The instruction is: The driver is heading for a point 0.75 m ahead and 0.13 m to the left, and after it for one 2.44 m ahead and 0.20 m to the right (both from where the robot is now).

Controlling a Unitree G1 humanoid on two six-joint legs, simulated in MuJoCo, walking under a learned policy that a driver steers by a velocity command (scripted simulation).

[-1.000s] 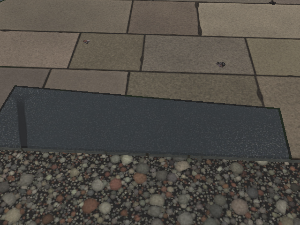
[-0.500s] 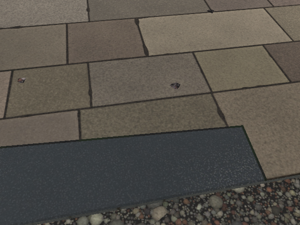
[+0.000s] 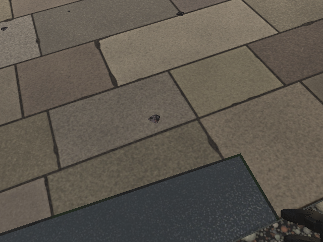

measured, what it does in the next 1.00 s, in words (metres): walks ahead: left foot, then right foot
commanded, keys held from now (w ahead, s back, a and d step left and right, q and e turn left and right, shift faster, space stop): no key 0.54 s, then q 0.46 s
